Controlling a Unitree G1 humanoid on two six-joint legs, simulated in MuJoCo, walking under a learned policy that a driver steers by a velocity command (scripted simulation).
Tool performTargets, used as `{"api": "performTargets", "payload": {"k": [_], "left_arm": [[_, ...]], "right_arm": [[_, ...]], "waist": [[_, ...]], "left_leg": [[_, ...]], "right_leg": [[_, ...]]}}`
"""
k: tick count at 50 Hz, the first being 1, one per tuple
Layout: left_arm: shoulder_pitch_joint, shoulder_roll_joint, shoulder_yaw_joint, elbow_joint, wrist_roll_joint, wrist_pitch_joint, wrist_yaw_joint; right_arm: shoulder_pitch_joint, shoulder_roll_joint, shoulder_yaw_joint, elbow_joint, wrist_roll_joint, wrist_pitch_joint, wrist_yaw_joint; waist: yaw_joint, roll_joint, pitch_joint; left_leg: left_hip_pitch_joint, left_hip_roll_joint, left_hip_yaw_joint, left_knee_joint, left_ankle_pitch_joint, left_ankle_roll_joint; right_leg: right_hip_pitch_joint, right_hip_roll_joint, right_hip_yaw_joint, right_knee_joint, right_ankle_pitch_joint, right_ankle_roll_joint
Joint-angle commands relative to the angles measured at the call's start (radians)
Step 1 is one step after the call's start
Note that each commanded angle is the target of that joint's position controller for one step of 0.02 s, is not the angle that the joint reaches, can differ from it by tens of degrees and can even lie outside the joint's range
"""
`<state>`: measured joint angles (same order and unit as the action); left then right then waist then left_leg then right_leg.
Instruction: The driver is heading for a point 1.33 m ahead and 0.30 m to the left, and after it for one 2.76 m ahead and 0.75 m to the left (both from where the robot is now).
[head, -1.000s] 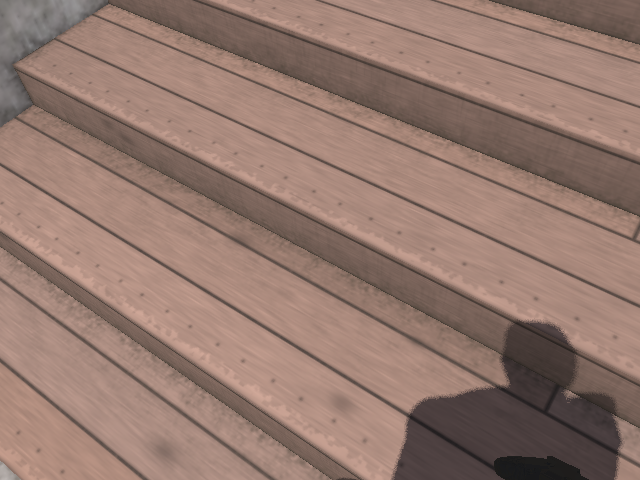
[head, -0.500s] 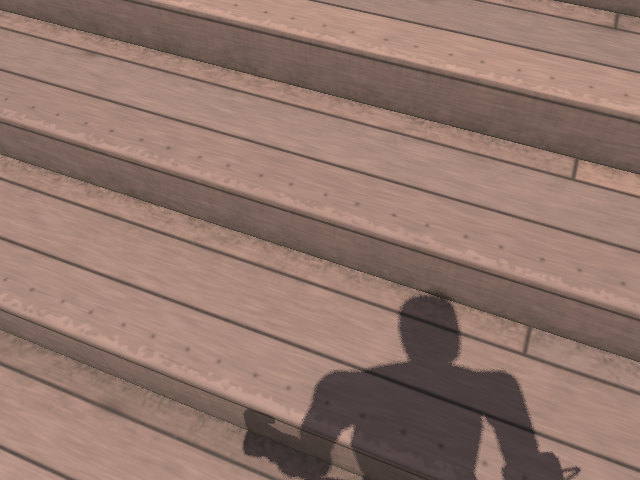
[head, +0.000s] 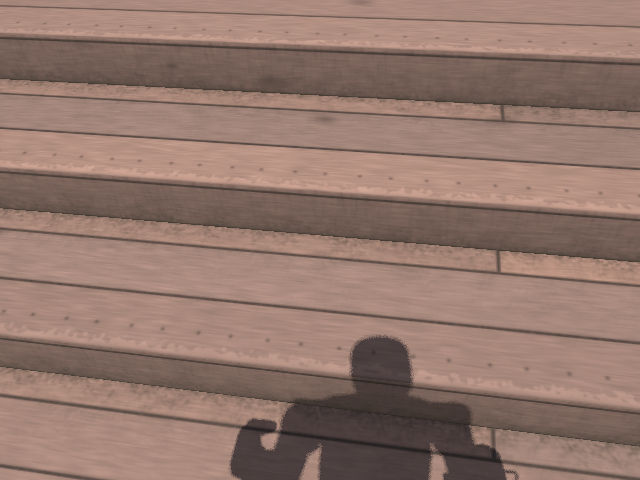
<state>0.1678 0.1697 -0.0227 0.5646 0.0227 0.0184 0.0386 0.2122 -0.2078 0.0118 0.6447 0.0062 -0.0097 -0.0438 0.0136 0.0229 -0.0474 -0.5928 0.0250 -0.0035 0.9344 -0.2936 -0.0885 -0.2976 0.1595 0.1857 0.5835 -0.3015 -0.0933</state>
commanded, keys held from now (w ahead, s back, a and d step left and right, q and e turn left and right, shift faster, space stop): no key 1.00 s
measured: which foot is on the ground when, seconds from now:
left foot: up 0.00-0.04, down 0.06-1.00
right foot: down 0.00-1.00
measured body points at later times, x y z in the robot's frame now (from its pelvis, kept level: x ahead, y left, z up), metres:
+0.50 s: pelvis +0.05 +0.05 +0.01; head +0.05 +0.05 +0.46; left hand +0.13 +0.29 -0.13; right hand +0.17 -0.18 -0.11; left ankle +0.06 +0.15 -0.73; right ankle -0.01 -0.07 -0.73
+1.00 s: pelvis +0.04 +0.07 +0.01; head +0.04 +0.07 +0.46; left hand +0.02 +0.30 -0.14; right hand +0.06 -0.17 -0.14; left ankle +0.06 +0.15 -0.73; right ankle -0.01 -0.07 -0.73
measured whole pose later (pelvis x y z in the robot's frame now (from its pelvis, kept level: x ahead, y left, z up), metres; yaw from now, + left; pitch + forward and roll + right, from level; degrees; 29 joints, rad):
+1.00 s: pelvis +0.04 +0.07 +0.01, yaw +0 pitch +0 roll +0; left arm 0.39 0.17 0.01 1.02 0.01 0.02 0.05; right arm 0.31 -0.18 -0.01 0.99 0.00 0.00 -0.03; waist -0.02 -0.01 0.00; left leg -0.21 -0.05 0.04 0.39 -0.18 0.06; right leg -0.09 0.02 0.14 0.38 -0.29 0.01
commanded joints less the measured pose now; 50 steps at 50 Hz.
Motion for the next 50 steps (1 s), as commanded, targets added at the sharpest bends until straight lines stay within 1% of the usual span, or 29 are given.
{"api": "performTargets", "payload": {"k": [1,2,3,4,5,6,7,8,9,10,11,13,15,17,18,19,22,26,29,30,34,42,50], "left_arm": [[0.037,0.094,0.03,-0.023,-0.018,-0.009,-0.018],[0.037,0.097,0.032,-0.012,-0.023,-0.015,-0.024],[0.061,0.099,0.033,0.004,-0.017,-0.031,-0.032],[0.082,0.095,0.032,0.017,-0.001,-0.051,-0.043],[0.161,0.07,0.03,0.049,0.0,-0.065,-0.052],[0.138,0.075,0.028,0.066,-0.007,-0.064,-0.052],[0.058,0.092,0.034,0.06,-0.016,-0.054,-0.05],[0.014,0.082,0.033,0.053,-0.018,-0.04,-0.049],[0.002,0.072,0.034,0.051,-0.013,-0.026,-0.048],[0.023,0.063,0.032,0.062,-0.008,-0.018,-0.05],[0.039,0.059,0.032,0.076,-0.006,-0.015,-0.052],[0.055,0.072,0.037,0.103,-0.003,-0.017,-0.053],[0.062,0.079,0.041,0.123,-0.006,-0.018,-0.05],[0.093,0.081,0.043,0.151,-0.005,-0.016,-0.045],[0.093,0.076,0.042,0.156,-0.004,-0.016,-0.046],[0.105,0.08,0.044,0.17,-0.007,-0.016,-0.045],[0.125,0.087,0.048,0.201,-0.009,-0.015,-0.039],[0.154,0.094,0.051,0.245,-0.008,-0.012,-0.026],[0.171,0.096,0.053,0.274,-0.005,-0.009,-0.016],[0.18,0.104,0.055,0.286,-0.007,-0.008,-0.01],[0.205,0.099,0.056,0.326,-0.01,-0.005,0.0],[0.26,0.091,0.056,0.397,-0.01,0.0,0.008],[0.309,0.08,0.048,0.446,-0.011,0.001,0.011]], "right_arm": [[-0.101,-0.034,-0.019,-0.087,0.011,-0.031,0.014],[-0.074,-0.045,-0.028,-0.063,0.009,-0.036,0.017],[-0.051,-0.078,-0.041,-0.048,-0.003,-0.039,0.017],[0.005,-0.147,-0.059,-0.044,-0.022,-0.043,0.014],[0.033,-0.158,-0.06,-0.028,-0.041,-0.039,0.011],[0.042,-0.077,-0.046,-0.016,-0.03,-0.036,0.013],[0.033,-0.048,-0.043,-0.016,-0.02,-0.036,0.018],[0.029,-0.058,-0.048,-0.013,-0.016,-0.035,0.017],[0.018,-0.066,-0.051,-0.015,-0.011,-0.039,0.016],[0.005,-0.064,-0.051,-0.011,-0.011,-0.042,0.016],[-0.009,-0.062,-0.051,-0.011,-0.012,-0.044,0.017],[-0.01,-0.064,-0.055,-0.006,-0.012,-0.045,0.02],[0.003,-0.071,-0.059,0.006,-0.012,-0.044,0.02],[0.014,-0.07,-0.06,0.023,-0.007,-0.037,0.019],[0.012,-0.069,-0.06,0.026,-0.01,-0.036,0.021],[0.011,-0.063,-0.058,0.031,-0.014,-0.032,0.023],[0.023,-0.061,-0.059,0.052,-0.014,-0.025,0.025],[0.035,-0.055,-0.058,0.091,-0.014,-0.019,0.025],[0.048,-0.059,-0.059,0.126,-0.012,-0.02,0.023],[0.053,-0.06,-0.06,0.14,-0.01,-0.018,0.02],[0.071,-0.059,-0.058,0.189,-0.011,-0.013,0.015],[0.104,-0.061,-0.051,0.27,-0.008,-0.007,0.011],[0.134,-0.061,-0.04,0.321,-0.005,0.0,0.008]], "waist": [[0.022,-0.17,-0.03],[0.007,-0.17,-0.017],[0.004,-0.149,-0.022],[-0.001,-0.053,-0.048],[0.037,0.121,-0.095],[0.01,0.173,-0.137],[-0.021,0.136,-0.106],[-0.028,0.108,-0.107],[-0.025,0.101,-0.093],[-0.013,0.086,-0.089],[-0.006,0.068,-0.071],[-0.015,0.021,-0.05],[-0.021,-0.006,-0.044],[-0.022,-0.028,-0.029],[-0.021,-0.02,-0.024],[-0.021,-0.027,-0.023],[-0.024,-0.04,-0.003],[-0.023,-0.031,0.031],[-0.023,-0.025,0.049],[-0.025,-0.035,0.056],[-0.027,-0.021,0.074],[-0.028,-0.018,0.094],[-0.032,-0.024,0.108]], "left_leg": [[0.177,0.0,0.033,-0.339,0.018,0.021],[0.28,0.0,0.029,-0.498,0.182,0.042],[0.38,0.029,-0.019,-0.549,0.291,0.062],[0.538,0.125,-0.108,-0.507,0.613,0.094],[0.675,0.213,-0.172,-0.423,0.909,0.21],[0.662,0.24,-0.218,-0.432,0.845,0.291],[0.633,0.216,-0.222,-0.454,0.744,0.286],[0.629,0.197,-0.216,-0.462,0.66,0.27],[0.599,0.189,-0.212,-0.47,0.6,0.26],[0.573,0.177,-0.195,-0.476,0.548,0.247],[0.548,0.15,-0.163,-0.474,0.511,0.228],[0.539,0.102,-0.112,-0.464,0.461,0.198],[0.547,0.089,-0.1,-0.465,0.458,0.191],[0.528,0.078,-0.085,-0.474,0.456,0.187],[0.529,0.074,-0.081,-0.476,0.463,0.184],[0.528,0.07,-0.075,-0.474,0.463,0.184],[0.52,0.06,-0.068,-0.49,0.419,0.181],[0.504,0.05,-0.061,-0.518,0.363,0.175],[0.5,0.048,-0.063,-0.546,0.317,0.171],[0.497,0.045,-0.063,-0.554,0.293,0.172],[0.492,0.041,-0.064,-0.582,0.231,0.168],[0.48,0.04,-0.074,-0.618,0.157,0.167],[0.471,0.036,-0.077,-0.63,0.132,0.168]], "right_leg": [[0.113,-0.276,0.187,-0.113,0.638,-0.1],[0.107,-0.262,0.178,-0.119,0.628,-0.088],[0.085,-0.237,0.177,-0.119,0.555,-0.061],[-0.016,-0.19,0.14,-0.06,0.408,-0.022],[-0.126,-0.147,0.087,-0.046,0.114,0.032],[-0.109,-0.156,0.04,-0.042,-0.045,0.075],[-0.117,-0.157,0.019,-0.051,-0.052,0.094],[-0.117,-0.154,0.006,-0.045,-0.025,0.103],[-0.101,-0.16,0.003,-0.057,0.0,0.11],[-0.07,-0.17,0.004,-0.081,0.027,0.111],[-0.047,-0.172,0.003,-0.109,0.059,0.101],[-0.03,-0.169,0.008,-0.137,0.14,0.072],[-0.016,-0.172,0.012,-0.145,0.186,0.064],[0.019,-0.17,0.011,-0.164,0.215,0.063],[0.024,-0.172,0.01,-0.165,0.225,0.063],[0.037,-0.174,0.009,-0.17,0.235,0.068],[0.049,-0.175,0.005,-0.184,0.232,0.069],[0.059,-0.178,0.001,-0.206,0.212,0.071],[0.059,-0.178,-0.003,-0.224,0.185,0.069],[0.06,-0.177,-0.005,-0.231,0.177,0.069],[0.061,-0.176,-0.011,-0.248,0.157,0.07],[0.06,-0.174,-0.026,-0.268,0.13,0.077],[0.052,-0.173,-0.038,-0.276,0.125,0.081]]}}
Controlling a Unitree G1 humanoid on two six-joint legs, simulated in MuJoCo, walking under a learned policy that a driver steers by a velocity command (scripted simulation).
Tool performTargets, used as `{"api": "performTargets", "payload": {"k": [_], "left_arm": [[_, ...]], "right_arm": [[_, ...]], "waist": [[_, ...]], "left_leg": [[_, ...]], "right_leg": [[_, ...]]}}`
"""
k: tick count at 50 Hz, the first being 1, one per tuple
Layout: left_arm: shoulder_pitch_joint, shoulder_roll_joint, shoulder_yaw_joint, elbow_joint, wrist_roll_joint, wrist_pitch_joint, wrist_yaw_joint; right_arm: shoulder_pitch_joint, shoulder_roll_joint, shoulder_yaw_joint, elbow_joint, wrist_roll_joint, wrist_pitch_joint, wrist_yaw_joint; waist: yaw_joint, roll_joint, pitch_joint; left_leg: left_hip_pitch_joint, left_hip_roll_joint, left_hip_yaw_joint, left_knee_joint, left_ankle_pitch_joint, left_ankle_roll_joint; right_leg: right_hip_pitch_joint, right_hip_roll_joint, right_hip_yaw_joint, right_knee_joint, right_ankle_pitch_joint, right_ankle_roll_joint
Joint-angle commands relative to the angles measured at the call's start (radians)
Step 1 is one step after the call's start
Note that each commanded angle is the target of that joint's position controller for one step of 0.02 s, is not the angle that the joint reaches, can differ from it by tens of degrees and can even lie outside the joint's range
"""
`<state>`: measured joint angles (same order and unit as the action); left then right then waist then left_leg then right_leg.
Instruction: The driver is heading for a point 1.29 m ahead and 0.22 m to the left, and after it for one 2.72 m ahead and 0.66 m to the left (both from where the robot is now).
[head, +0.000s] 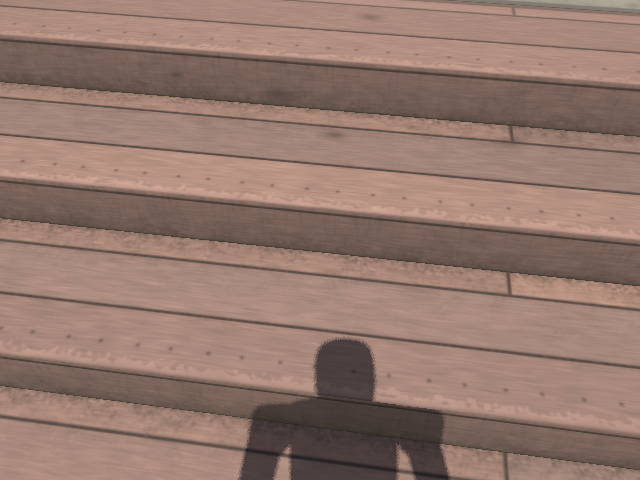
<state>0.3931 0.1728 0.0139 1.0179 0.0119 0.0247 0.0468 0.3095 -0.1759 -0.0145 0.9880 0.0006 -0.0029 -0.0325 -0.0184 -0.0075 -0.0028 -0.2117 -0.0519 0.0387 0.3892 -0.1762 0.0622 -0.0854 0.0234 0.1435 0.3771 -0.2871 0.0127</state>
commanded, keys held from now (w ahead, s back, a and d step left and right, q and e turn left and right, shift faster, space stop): no key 0.92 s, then w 0.08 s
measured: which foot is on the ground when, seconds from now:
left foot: down 0.00-1.00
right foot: down 0.00-1.00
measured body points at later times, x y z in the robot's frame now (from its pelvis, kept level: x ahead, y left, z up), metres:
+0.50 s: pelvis +0.00 +0.00 +0.00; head +0.00 +0.01 +0.45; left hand -0.06 +0.23 -0.16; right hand +0.00 -0.23 -0.15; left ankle +0.02 +0.08 -0.74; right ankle -0.05 -0.14 -0.74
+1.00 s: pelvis +0.00 +0.00 +0.00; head +0.01 +0.00 +0.45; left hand -0.07 +0.22 -0.16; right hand -0.01 -0.23 -0.16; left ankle +0.02 +0.08 -0.74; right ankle -0.05 -0.14 -0.74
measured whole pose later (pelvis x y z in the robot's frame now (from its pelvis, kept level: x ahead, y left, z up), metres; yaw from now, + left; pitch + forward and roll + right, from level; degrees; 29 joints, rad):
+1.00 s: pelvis +0.00 +0.00 +0.00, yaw +0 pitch +1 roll +0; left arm 0.47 0.15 -0.01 1.06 0.00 0.02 0.06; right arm 0.35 -0.18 0.00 1.03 0.02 0.01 -0.04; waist -0.02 -0.01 -0.01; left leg -0.23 -0.06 0.04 0.41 -0.19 0.07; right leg -0.13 0.01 0.12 0.44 -0.34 -0.01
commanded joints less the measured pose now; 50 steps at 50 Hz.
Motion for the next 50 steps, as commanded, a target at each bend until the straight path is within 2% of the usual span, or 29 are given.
{"api": "performTargets", "payload": {"k": [1,20,46,47,48,49,50], "left_arm": [[0.089,0.076,0.01,-0.002,0.0,-0.005,0.003],[0.154,0.055,-0.005,0.042,-0.004,-0.005,0.007],[0.195,0.048,-0.009,0.046,-0.006,-0.007,0.009],[0.204,0.043,-0.01,0.05,-0.007,-0.006,0.01],[0.199,0.046,-0.008,0.045,-0.012,-0.006,0.013],[0.181,0.052,-0.006,0.03,-0.015,-0.008,0.017],[0.164,0.049,-0.007,0.013,-0.015,-0.015,0.019]], "right_arm": [[0.04,-0.093,-0.012,-0.018,0.001,-0.006,-0.003],[0.073,-0.088,0.004,0.023,0.004,0.002,-0.001],[0.097,-0.086,0.009,0.03,0.008,0.003,0.0],[0.108,-0.087,0.008,0.034,0.008,0.004,-0.003],[0.111,-0.111,0.0,0.032,0.014,0.007,-0.007],[0.127,-0.146,-0.013,0.032,0.023,0.009,-0.012],[0.155,-0.166,-0.022,0.034,0.026,0.009,-0.016]], "waist": [[0.0,0.006,0.064],[-0.003,0.004,0.075],[-0.002,0.001,0.084],[-0.004,0.009,0.067],[-0.008,0.03,0.072],[-0.015,0.068,0.075],[-0.022,0.107,0.085]], "left_leg": [[0.09,0.113,-0.119,-0.086,0.015,0.018],[0.085,0.104,-0.113,-0.081,0.029,0.014],[0.085,0.101,-0.111,-0.078,0.039,0.013],[0.094,0.1,-0.12,-0.093,-0.061,0.019],[0.09,0.107,-0.142,-0.11,-0.219,0.037],[0.089,0.137,-0.196,-0.133,-0.405,0.069],[0.081,0.2,-0.294,-0.174,-0.558,0.108]], "right_leg": [[-0.162,-0.037,0.003,-0.07,0.11,-0.025],[-0.174,-0.037,-0.012,-0.074,0.119,-0.022],[-0.175,-0.04,-0.021,-0.074,0.124,-0.022],[-0.173,-0.028,-0.034,-0.064,0.066,-0.027],[-0.198,-0.006,-0.058,-0.022,-0.028,-0.037],[-0.25,0.014,-0.082,0.05,-0.13,-0.05],[-0.31,0.016,-0.096,0.122,-0.19,-0.061]]}}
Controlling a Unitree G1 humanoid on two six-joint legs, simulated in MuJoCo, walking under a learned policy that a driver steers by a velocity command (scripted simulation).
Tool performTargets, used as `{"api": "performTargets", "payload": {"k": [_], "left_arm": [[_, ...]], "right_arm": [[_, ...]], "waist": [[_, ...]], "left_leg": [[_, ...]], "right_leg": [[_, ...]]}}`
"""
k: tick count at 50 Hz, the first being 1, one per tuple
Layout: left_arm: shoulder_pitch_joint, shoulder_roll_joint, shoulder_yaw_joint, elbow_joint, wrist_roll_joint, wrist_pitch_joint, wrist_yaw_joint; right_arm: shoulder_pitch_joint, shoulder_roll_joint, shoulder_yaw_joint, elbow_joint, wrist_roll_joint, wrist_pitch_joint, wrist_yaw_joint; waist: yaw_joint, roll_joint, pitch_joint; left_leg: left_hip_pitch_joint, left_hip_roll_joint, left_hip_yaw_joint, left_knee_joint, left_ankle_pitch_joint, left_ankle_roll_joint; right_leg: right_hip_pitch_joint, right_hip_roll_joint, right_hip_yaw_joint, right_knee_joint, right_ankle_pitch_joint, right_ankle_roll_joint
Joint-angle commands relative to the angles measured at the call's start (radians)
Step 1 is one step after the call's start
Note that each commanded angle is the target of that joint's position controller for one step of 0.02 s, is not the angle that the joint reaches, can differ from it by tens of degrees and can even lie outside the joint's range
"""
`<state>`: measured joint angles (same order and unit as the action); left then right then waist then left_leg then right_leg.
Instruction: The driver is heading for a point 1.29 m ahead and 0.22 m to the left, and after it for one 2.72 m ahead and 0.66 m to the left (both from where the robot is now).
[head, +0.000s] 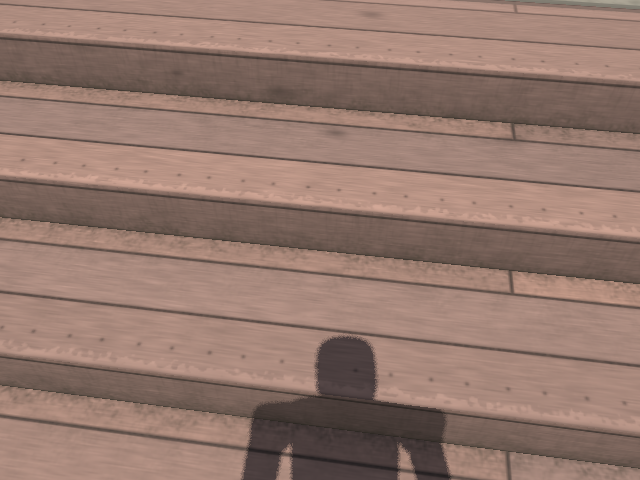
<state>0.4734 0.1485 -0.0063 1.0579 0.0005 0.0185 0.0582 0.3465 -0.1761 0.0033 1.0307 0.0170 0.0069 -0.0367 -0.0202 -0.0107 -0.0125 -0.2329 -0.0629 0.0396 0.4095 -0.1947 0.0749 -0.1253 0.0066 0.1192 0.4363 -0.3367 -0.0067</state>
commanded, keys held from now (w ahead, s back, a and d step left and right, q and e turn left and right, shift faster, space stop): w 1.00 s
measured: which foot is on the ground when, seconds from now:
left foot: down 0.00-0.20, up 0.22-0.60, down 0.62-1.00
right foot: down 0.00-0.64, up 0.66-1.00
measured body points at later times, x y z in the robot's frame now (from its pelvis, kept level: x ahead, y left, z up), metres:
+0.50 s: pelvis +0.13 -0.02 -0.01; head +0.14 -0.04 +0.44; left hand -0.05 +0.15 -0.13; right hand +0.30 -0.19 -0.12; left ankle +0.23 +0.11 -0.46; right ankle -0.02 -0.14 -0.74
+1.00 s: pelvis +0.40 +0.03 +0.12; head +0.39 +0.05 +0.57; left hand +0.60 +0.18 +0.02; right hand +0.29 -0.15 -0.03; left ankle +0.37 +0.11 -0.61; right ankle +0.49 -0.12 -0.31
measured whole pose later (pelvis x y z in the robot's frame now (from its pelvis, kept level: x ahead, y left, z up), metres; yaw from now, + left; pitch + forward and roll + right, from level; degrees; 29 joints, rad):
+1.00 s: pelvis +0.40 +0.03 +0.12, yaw -1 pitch +2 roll +1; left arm 0.10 0.10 -0.08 0.76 -0.02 -0.04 -0.02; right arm 0.55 -0.08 0.06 1.12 -0.04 -0.08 0.04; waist -0.04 -0.05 -0.09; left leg -0.23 0.01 0.17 0.53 -0.34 0.05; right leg -1.28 -0.04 0.09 2.03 -0.05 -0.09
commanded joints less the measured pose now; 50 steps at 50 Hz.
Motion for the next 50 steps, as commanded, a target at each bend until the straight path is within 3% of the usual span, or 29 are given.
{"api": "performTargets", "payload": {"k": [1,3,5,7,9,10,11,12,13,15,18,23,25,26,27,29,30,31,32,33,34,35,36,37,39,41,44,47,50], "left_arm": [[0.074,0.066,0.011,-0.041,-0.005,-0.021,0.005],[0.081,0.062,0.01,-0.043,-0.003,-0.046,-0.008],[0.115,0.059,0.015,-0.04,-0.011,-0.064,-0.022],[0.169,0.032,0.009,-0.026,-0.005,-0.075,-0.028],[0.211,0.035,0.017,0.0,0.011,-0.075,-0.027],[0.292,0.068,0.026,0.013,0.008,-0.075,-0.027],[0.347,0.201,0.057,-0.006,0.003,-0.079,-0.028],[0.324,0.256,0.07,-0.011,0.017,-0.103,-0.03],[0.22,0.196,0.053,-0.036,0.005,-0.118,-0.025],[0.189,0.112,0.025,-0.023,0.013,-0.107,-0.038],[0.261,0.026,-0.006,0.025,0.016,-0.069,-0.052],[0.196,0.052,-0.019,0.018,0.014,-0.068,-0.02],[0.227,0.065,-0.021,0.025,-0.008,-0.068,0.002],[0.234,0.106,-0.005,0.03,-0.029,-0.074,0.011],[0.217,0.12,-0.003,0.025,-0.041,-0.081,0.006],[0.248,0.194,0.001,0.036,-0.018,-0.102,-0.02],[0.229,0.244,0.011,0.036,0.013,-0.089,-0.028],[0.162,0.29,0.028,0.023,0.017,-0.077,-0.028],[0.107,0.253,0.027,-0.021,0.029,-0.082,-0.018],[0.204,0.017,-0.01,-0.059,0.016,-0.112,-0.04],[0.149,0.071,0.015,-0.037,0.021,-0.158,-0.086],[0.008,0.034,0.021,-0.119,-0.019,-0.159,-0.11],[-0.142,0.017,0.004,-0.2,-0.022,-0.15,-0.114],[-0.231,0.018,0.001,-0.255,-0.013,-0.141,-0.11],[-0.172,-0.003,-0.013,-0.261,-0.029,-0.111,-0.105],[-0.164,-0.076,-0.052,-0.266,-0.035,-0.095,-0.109],[-0.196,-0.025,-0.06,-0.287,-0.015,-0.068,-0.101],[-0.281,-0.045,-0.07,-0.292,-0.009,-0.049,-0.076],[-0.499,-0.055,-0.098,-0.404,-0.019,-0.078,-0.074]], "right_arm": [[0.146,-0.174,-0.046,-0.008,0.006,-0.003,-0.014],[0.159,-0.197,-0.061,-0.017,-0.003,-0.007,-0.019],[0.072,-0.198,-0.064,-0.053,-0.004,-0.011,-0.02],[-0.064,-0.179,-0.06,-0.109,0.017,-0.008,-0.013],[-0.085,-0.144,-0.046,-0.139,0.031,-0.006,-0.001],[-0.1,-0.121,-0.038,-0.158,0.019,-0.015,0.013],[-0.122,-0.065,-0.021,-0.181,0.02,-0.037,0.025],[-0.075,-0.057,-0.018,-0.171,0.029,-0.056,0.03],[-0.047,-0.082,-0.02,-0.172,0.039,-0.069,0.04],[-0.058,-0.058,-0.009,-0.162,0.021,-0.091,0.059],[-0.129,0.01,0.019,-0.2,0.033,-0.095,0.089],[-0.332,0.055,0.081,-0.366,0.011,-0.093,0.087],[-0.481,0.036,0.099,-0.471,0.004,-0.104,0.082],[-0.554,0.05,0.119,-0.516,-0.009,-0.108,0.084],[-0.553,0.021,0.106,-0.51,0.0,-0.113,0.086],[-0.409,-0.045,0.06,-0.499,0.01,-0.131,0.081],[-0.23,-0.115,0.021,-0.457,0.029,-0.122,0.076],[-0.091,-0.181,-0.011,-0.42,0.032,-0.109,0.07],[0.085,-0.261,-0.046,-0.351,-0.002,-0.095,0.072],[0.223,-0.366,-0.082,-0.239,-0.044,-0.084,0.074],[0.222,-0.284,-0.061,-0.223,-0.072,-0.074,0.045],[0.119,-0.181,-0.037,-0.191,-0.048,-0.075,0.05],[0.038,-0.072,-0.01,-0.151,-0.032,-0.085,0.072],[-0.006,-0.005,0.006,-0.102,-0.044,-0.094,0.082],[-0.037,0.056,0.018,-0.042,-0.066,-0.104,0.087],[0.027,0.057,0.02,0.006,-0.049,-0.097,0.097],[-0.052,0.022,0.034,-0.03,-0.055,-0.109,0.092],[0.111,0.002,0.048,0.031,-0.061,-0.113,0.081],[0.23,-0.029,0.04,0.056,-0.044,-0.093,0.052]], "waist": [[-0.022,0.138,0.103],[-0.009,0.139,0.109],[0.048,0.116,0.125],[0.122,0.09,0.143],[0.134,0.008,0.186],[0.151,-0.1,0.122],[0.168,-0.3,0.081],[0.124,-0.271,0.108],[0.066,-0.161,0.186],[0.049,-0.056,0.171],[0.064,-0.026,0.164],[0.052,-0.055,0.241],[0.082,-0.064,0.222],[0.093,-0.052,0.192],[0.083,-0.039,0.172],[-0.026,-0.24,-0.027],[-0.133,-0.355,-0.148],[-0.228,-0.388,-0.186],[-0.28,-0.29,-0.263],[-0.161,0.327,-0.452],[-0.169,0.234,-0.487],[-0.101,0.174,-0.277],[-0.052,0.057,-0.114],[-0.013,0.016,-0.016],[0.069,0.023,0.017],[0.091,0.025,0.058],[0.138,0.029,0.076],[0.064,0.092,0.079],[-0.004,0.067,0.12]], "left_leg": [[0.088,0.278,-0.395,-0.238,-0.628,0.133],[-0.026,0.371,-0.524,-0.305,-0.65,0.191],[-0.144,0.374,-0.484,-0.325,-0.543,0.191],[-0.274,0.254,-0.267,-0.277,-0.39,0.124],[-0.355,0.136,-0.128,-0.054,-0.342,0.097],[-0.455,0.096,-0.087,0.189,-0.295,0.076],[-0.617,0.01,0.019,0.551,-0.22,0.018],[-0.663,0.043,-0.102,0.837,-0.25,0.011],[-0.791,0.086,-0.168,1.049,-0.183,0.001],[-0.969,0.086,-0.158,1.381,-0.138,-0.007],[-1.151,0.103,-0.124,1.697,-0.191,-0.014],[-1.241,0.187,-0.032,1.616,-0.122,-0.066],[-1.096,0.231,0.063,1.311,-0.002,-0.073],[-0.835,0.25,0.102,1.068,0.016,-0.046],[-0.567,0.202,0.187,0.88,0.026,-0.021],[-0.24,0.038,0.268,0.829,-0.107,0.036],[-0.136,-0.006,0.215,0.748,-0.127,0.07],[-0.07,0.004,0.108,0.543,-0.13,0.1],[0.191,0.12,-0.175,0.436,-0.126,0.141],[0.486,0.435,-0.833,0.019,-0.313,0.313],[0.403,0.468,-1.093,-0.183,-0.354,0.267],[0.217,0.462,-0.915,-0.181,-0.445,0.189],[0.038,0.431,-0.717,-0.13,-0.464,0.141],[-0.111,0.394,-0.541,-0.096,-0.353,0.121],[-0.178,0.32,-0.308,-0.101,-0.224,0.076],[-0.163,0.287,-0.185,-0.088,-0.169,0.051],[-0.327,0.243,-0.03,-0.151,-0.14,0.045],[-0.21,0.281,-0.087,-0.141,-0.139,0.102],[-0.011,0.302,-0.13,-0.16,-0.167,0.069]], "right_leg": [[-0.304,0.024,-0.087,0.132,-0.157,-0.049],[-0.265,-0.016,-0.102,0.318,-0.132,-0.048],[-0.217,-0.051,-0.086,0.427,-0.177,-0.05],[-0.035,-0.042,-0.131,0.182,-0.114,-0.079],[0.082,0.031,-0.193,-0.092,0.016,-0.089],[0.207,-0.082,-0.024,-0.151,0.0,-0.116],[0.263,-0.3,0.345,-0.29,-0.211,-0.21],[0.131,-0.43,0.611,-0.351,-0.445,-0.326],[0.125,-0.429,0.573,-0.347,-0.438,-0.322],[0.2,-0.344,0.349,-0.273,-0.183,-0.257],[0.197,-0.286,0.17,-0.22,0.008,-0.23],[-0.05,-0.242,0.038,-0.295,0.038,-0.182],[-0.149,-0.232,0.006,-0.417,0.074,-0.177],[-0.235,-0.259,-0.019,-0.56,0.16,-0.187],[-0.291,-0.221,-0.08,-0.583,0.296,-0.187],[-0.066,-0.24,-0.139,-0.312,1.378,-0.174],[0.106,-0.254,-0.127,-0.133,1.742,-0.15],[0.196,-0.252,-0.122,0.047,1.772,-0.114],[0.01,-0.217,-0.061,0.326,1.448,-0.095],[-0.358,0.053,-0.008,0.742,0.332,-0.059],[-0.379,0.101,0.228,1.138,0.145,-0.07],[-0.512,0.068,0.199,1.3,0.151,-0.09],[-0.593,0.011,0.107,1.348,0.169,-0.131],[-0.643,-0.015,0.067,1.433,0.189,-0.166],[-0.694,-0.041,0.077,1.516,0.191,-0.224],[-0.898,-0.015,0.086,1.624,0.219,-0.238],[-0.923,-0.035,0.023,1.445,0.351,-0.154],[-1.136,-0.029,-0.053,1.705,0.323,-0.081],[-1.363,-0.082,-0.042,1.556,0.258,-0.061]]}}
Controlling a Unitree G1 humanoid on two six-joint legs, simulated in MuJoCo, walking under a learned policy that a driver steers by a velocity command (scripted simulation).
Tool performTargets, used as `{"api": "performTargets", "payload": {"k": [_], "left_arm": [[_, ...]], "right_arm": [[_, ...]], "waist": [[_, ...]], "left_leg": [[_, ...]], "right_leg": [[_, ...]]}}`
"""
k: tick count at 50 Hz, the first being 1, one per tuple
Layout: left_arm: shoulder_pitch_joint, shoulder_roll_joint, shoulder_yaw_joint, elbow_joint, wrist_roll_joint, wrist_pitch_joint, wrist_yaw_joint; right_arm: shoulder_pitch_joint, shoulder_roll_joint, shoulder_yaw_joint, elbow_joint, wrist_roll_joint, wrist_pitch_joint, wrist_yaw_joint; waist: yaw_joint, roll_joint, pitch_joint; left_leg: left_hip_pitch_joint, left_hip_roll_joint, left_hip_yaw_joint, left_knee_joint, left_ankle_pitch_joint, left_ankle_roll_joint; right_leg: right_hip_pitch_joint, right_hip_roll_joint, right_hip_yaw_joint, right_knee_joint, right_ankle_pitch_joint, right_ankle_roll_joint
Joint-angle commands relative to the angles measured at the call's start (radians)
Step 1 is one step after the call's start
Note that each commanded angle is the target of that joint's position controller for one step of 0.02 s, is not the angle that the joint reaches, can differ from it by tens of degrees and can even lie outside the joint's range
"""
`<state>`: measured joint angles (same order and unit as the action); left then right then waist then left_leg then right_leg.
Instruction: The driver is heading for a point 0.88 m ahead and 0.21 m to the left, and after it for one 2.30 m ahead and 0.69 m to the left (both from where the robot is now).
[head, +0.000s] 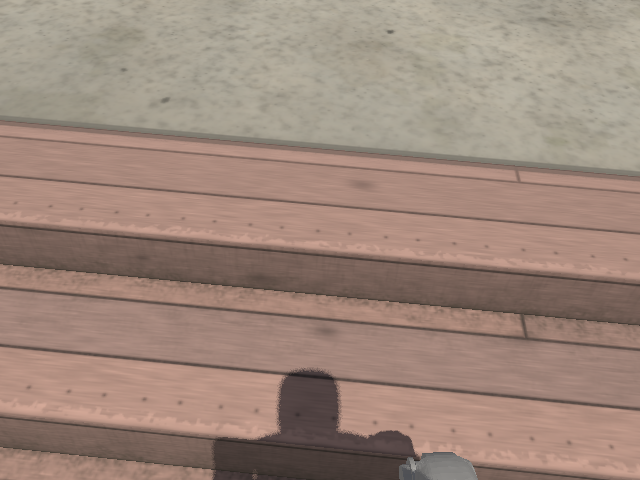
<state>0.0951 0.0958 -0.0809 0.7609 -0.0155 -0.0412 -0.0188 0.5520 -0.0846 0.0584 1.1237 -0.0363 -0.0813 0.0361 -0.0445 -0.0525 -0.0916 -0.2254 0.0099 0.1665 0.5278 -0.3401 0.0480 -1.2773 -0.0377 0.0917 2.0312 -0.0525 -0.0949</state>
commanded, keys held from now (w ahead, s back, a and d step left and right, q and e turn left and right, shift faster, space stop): w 0.24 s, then w+q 0.76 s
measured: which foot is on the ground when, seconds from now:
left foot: down 0.00-0.24, up 0.26-0.82, down 0.84-1.00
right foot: up 0.00-0.20, down 0.22-0.86, up 0.88-1.00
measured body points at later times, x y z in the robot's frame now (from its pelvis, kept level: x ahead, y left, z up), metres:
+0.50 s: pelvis +0.29 -0.07 +0.13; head +0.27 -0.08 +0.58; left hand +0.22 +0.15 -0.02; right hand +0.47 -0.27 +0.02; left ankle +0.31 +0.11 -0.38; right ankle +0.29 -0.13 -0.60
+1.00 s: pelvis +0.57 +0.03 +0.23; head +0.57 +0.02 +0.68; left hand +0.60 +0.32 +0.13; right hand +0.77 -0.17 +0.11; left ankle +0.62 +0.10 -0.47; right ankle +0.50 -0.16 -0.26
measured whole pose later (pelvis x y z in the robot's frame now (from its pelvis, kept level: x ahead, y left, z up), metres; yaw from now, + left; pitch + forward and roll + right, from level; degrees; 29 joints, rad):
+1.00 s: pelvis +0.57 +0.03 +0.23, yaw +22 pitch +3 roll +1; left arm 0.20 0.24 0.02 0.77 0.01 -0.13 -0.01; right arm 0.25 -0.26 -0.04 0.80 -0.01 -0.05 0.04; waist 0.01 0.00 -0.07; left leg -0.57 -0.10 0.10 0.81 -0.30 0.13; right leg -0.60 -0.01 0.09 1.84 -0.22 -0.13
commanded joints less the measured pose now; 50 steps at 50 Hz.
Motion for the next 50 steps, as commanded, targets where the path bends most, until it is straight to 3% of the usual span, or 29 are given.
{"api": "performTargets", "payload": {"k": [1,4,6,8,10,11,12,13,14,16,17,19,22,24,27,32,35,37,39,40,41,42,43,44,45,46,47,48,50], "left_arm": [[-0.198,0.006,-0.028,-0.137,-0.003,-0.03,0.001],[-0.269,0.009,-0.045,-0.192,0.006,-0.042,-0.015],[-0.346,0.002,-0.041,-0.202,0.004,-0.041,-0.031],[-0.255,-0.002,-0.032,-0.171,0.001,-0.045,-0.045],[-0.085,0.101,0.024,-0.134,-0.016,-0.055,-0.04],[0.052,0.171,0.058,-0.099,-0.013,-0.054,-0.037],[0.245,0.262,0.095,-0.028,0.02,-0.049,-0.035],[0.423,0.381,0.144,0.047,0.043,-0.028,-0.017],[0.451,0.329,0.131,0.074,0.068,-0.022,0.012],[0.254,0.106,0.073,0.115,0.048,-0.036,-0.021],[0.196,0.063,0.069,0.146,0.053,-0.049,-0.035],[0.185,0.007,0.061,0.21,0.061,-0.059,-0.042],[0.225,0.017,0.06,0.261,0.048,-0.052,-0.043],[0.213,0.052,0.057,0.241,0.064,-0.048,-0.028],[0.303,0.096,0.047,0.265,0.088,-0.061,-0.004],[0.499,0.131,0.059,0.303,0.07,-0.043,0.046],[0.533,0.11,0.057,0.288,0.058,-0.017,0.085],[0.49,0.161,0.073,0.264,0.047,-0.011,0.112],[0.442,0.232,0.092,0.252,0.015,-0.01,0.115],[0.464,0.306,0.104,0.26,0.016,-0.023,0.112],[0.422,0.391,0.127,0.241,0.008,-0.022,0.111],[0.345,0.4,0.13,0.201,0.006,-0.02,0.096],[0.359,0.361,0.126,0.143,0.009,-0.045,0.082],[0.342,0.2,0.082,0.086,0.032,-0.093,0.034],[0.291,0.216,0.116,0.08,0.019,-0.129,-0.006],[0.184,0.201,0.123,0.012,-0.007,-0.126,-0.015],[0.067,0.134,0.1,-0.065,0.004,-0.125,-0.009],[0.037,0.088,0.084,-0.107,0.03,-0.121,-0.004],[0.138,0.032,0.047,-0.127,0.03,-0.095,-0.009]], "right_arm": [[0.065,-0.119,-0.015,-0.035,0.011,0.0,-0.035],[0.082,-0.181,-0.035,-0.042,0.025,0.012,-0.085],[0.082,-0.174,-0.044,-0.04,0.038,0.023,-0.086],[0.075,-0.199,-0.049,-0.046,0.035,0.036,-0.071],[0.092,-0.245,-0.054,-0.047,0.017,0.037,-0.054],[0.041,-0.27,-0.061,-0.063,0.014,0.033,-0.05],[0.025,-0.216,-0.057,-0.103,0.013,0.014,-0.044],[0.043,-0.084,-0.035,-0.114,0.024,-0.02,-0.027],[0.014,-0.098,-0.056,-0.095,0.033,-0.055,0.009],[-0.259,-0.084,-0.058,-0.253,0.063,-0.044,0.025],[-0.303,-0.098,-0.067,-0.285,0.061,-0.027,0.005],[-0.219,-0.061,-0.058,-0.286,0.073,0.006,-0.007],[-0.204,0.0,-0.027,-0.299,0.078,0.04,-0.006],[-0.246,-0.038,-0.028,-0.313,0.064,0.059,-0.006],[-0.302,-0.047,-0.034,-0.314,0.048,0.063,-0.012],[-0.53,-0.044,-0.019,-0.419,0.054,0.056,-0.019],[-0.715,-0.037,0.002,-0.534,0.062,0.048,0.008],[-0.759,-0.046,0.016,-0.581,0.058,0.046,0.037],[-0.806,-0.048,0.011,-0.609,0.08,0.045,0.049],[-0.697,-0.069,-0.013,-0.59,0.072,0.032,0.048],[-0.512,-0.117,-0.047,-0.544,0.072,0.032,0.044],[-0.315,-0.222,-0.1,-0.49,0.061,0.033,0.042],[-0.212,-0.346,-0.15,-0.468,0.05,0.049,0.026],[-0.163,-0.447,-0.178,-0.441,0.051,0.066,-0.005],[-0.147,-0.359,-0.15,-0.427,-0.001,0.056,-0.027],[-0.147,-0.28,-0.127,-0.389,0.006,0.04,-0.025],[-0.177,-0.19,-0.1,-0.361,0.024,0.026,-0.009],[-0.215,-0.124,-0.076,-0.332,0.025,0.016,0.008],[-0.268,-0.087,-0.065,-0.31,0.021,0.009,0.031]], "waist": [[-0.015,0.106,0.191],[-0.021,0.115,0.129],[-0.04,0.11,0.14],[0.028,0.178,0.079],[0.13,0.319,-0.013],[0.209,0.386,-0.06],[0.242,0.243,-0.183],[0.245,-0.183,-0.349],[0.237,-0.147,-0.365],[0.124,-0.002,-0.028],[0.079,0.069,0.044],[-0.006,0.036,0.072],[-0.051,0.026,0.12],[-0.046,0.03,0.124],[-0.002,-0.019,0.091],[0.096,-0.022,0.167],[0.125,0.009,0.227],[0.112,0.014,0.211],[0.079,0.051,0.162],[0.011,-0.044,0.107],[-0.079,-0.157,0.023],[-0.187,-0.191,-0.083],[-0.208,-0.092,-0.218],[-0.116,0.287,-0.344],[-0.095,0.196,-0.43],[-0.067,0.139,-0.237],[-0.03,0.051,-0.071],[0.035,0.003,0.011],[0.143,0.003,0.048]], "left_leg": [[0.023,0.233,-0.269,-0.29,0.003,0.096],[0.115,0.288,-0.293,-0.454,0.116,0.143],[0.153,0.293,-0.238,-0.51,0.307,0.141],[0.169,0.253,-0.104,-0.412,0.857,0.12],[0.296,0.257,-0.105,-0.19,1.614,0.114],[0.3,0.246,-0.107,-0.021,1.717,0.093],[-0.003,0.174,-0.115,0.277,1.499,0.065],[-0.313,-0.04,-0.192,0.677,0.371,0.009],[-0.413,-0.107,-0.43,1.091,0.119,0.005],[-0.587,-0.006,-0.367,1.251,0.216,0.078],[-0.585,0.025,-0.358,1.246,0.272,0.111],[-0.614,0.026,-0.389,1.331,0.306,0.158],[-0.831,0.022,-0.373,1.373,0.327,0.163],[-0.821,0.018,-0.288,1.241,0.402,0.105],[-0.893,0.007,-0.23,1.311,0.48,0.034],[-1.354,0.059,-0.298,1.428,0.256,0.023],[-1.364,0.097,-0.201,1.271,0.186,0.008],[-1.143,0.124,-0.052,1.036,0.174,0.005],[-0.641,0.055,0.119,0.751,0.066,0.067],[-0.442,-0.049,0.198,0.76,-0.033,0.094],[-0.366,-0.087,0.154,0.649,-0.089,0.136],[-0.205,-0.134,0.064,0.453,-0.03,0.199],[0.17,-0.037,-0.306,0.324,-0.022,0.278],[0.393,0.226,-0.971,-0.085,-0.199,0.431],[0.392,0.264,-1.17,-0.25,-0.231,0.371],[0.25,0.25,-1.062,-0.264,-0.22,0.285],[0.086,0.21,-0.918,-0.198,-0.164,0.237],[-0.054,0.163,-0.746,-0.16,-0.029,0.199],[-0.163,0.056,-0.482,-0.111,0.099,0.135]], "right_leg": [[-0.222,-0.048,-0.051,-0.118,-0.007,0.036],[-0.094,-0.141,-0.174,-0.367,-0.059,0.066],[0.122,-0.141,-0.224,-0.62,-0.145,0.055],[0.435,-0.036,-0.329,-0.756,-0.255,0.002],[0.671,0.098,-0.361,-0.92,-0.372,-0.054],[0.821,0.083,-0.251,-1.067,-0.285,-0.085],[1.167,-0.081,0.106,-1.154,-0.263,-0.169],[1.467,-0.322,0.668,-1.611,-0.366,-0.303],[1.431,-0.384,0.908,-1.784,-0.382,-0.277],[1.065,-0.333,0.467,-1.693,-0.416,-0.113],[0.957,-0.288,0.261,-1.671,-0.292,-0.061],[0.923,-0.23,0.088,-1.681,-0.183,0.01],[0.947,-0.184,-0.111,-1.681,-0.122,0.07],[0.858,-0.154,-0.229,-1.728,-0.111,0.054],[0.909,-0.188,-0.223,-1.721,-0.037,-0.003],[1.342,-0.303,-0.142,-1.709,0.047,0.014],[1.317,-0.29,-0.173,-1.807,0.005,0.024],[1.217,-0.253,-0.274,-1.908,0.111,0.025],[1.071,-0.249,-0.371,-1.956,0.792,0.018],[1.097,-0.283,-0.368,-1.802,1.417,0.002],[1.239,-0.311,-0.34,-1.646,1.667,-0.017],[1.327,-0.277,-0.344,-1.398,1.695,-0.022],[1.013,-0.205,-0.298,-1.081,1.346,0.014],[0.71,0.096,-0.203,-0.636,-0.113,0.077],[0.66,0.104,0.097,-0.354,-0.189,0.033],[0.543,0.087,0.081,-0.226,-0.176,0.01],[0.433,0.067,0.047,-0.09,-0.193,-0.02],[0.374,0.033,0.028,-0.022,-0.202,-0.054],[0.336,-0.006,0.023,0.003,-0.153,-0.089]]}}
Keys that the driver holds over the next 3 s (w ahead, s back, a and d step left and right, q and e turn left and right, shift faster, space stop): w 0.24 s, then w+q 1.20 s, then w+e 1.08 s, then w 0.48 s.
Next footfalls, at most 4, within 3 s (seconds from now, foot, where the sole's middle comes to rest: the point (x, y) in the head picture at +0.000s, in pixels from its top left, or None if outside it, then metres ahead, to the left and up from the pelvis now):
0.22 right None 0.33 -0.14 -0.64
0.84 left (249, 383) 0.65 0.11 -0.51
1.38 right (263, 196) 1.03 0.09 -0.37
1.92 left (114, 174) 1.11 0.42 -0.37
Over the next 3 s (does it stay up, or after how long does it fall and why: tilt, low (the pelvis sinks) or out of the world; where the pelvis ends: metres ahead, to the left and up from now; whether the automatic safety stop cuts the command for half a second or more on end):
stays up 1.62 0.41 0.39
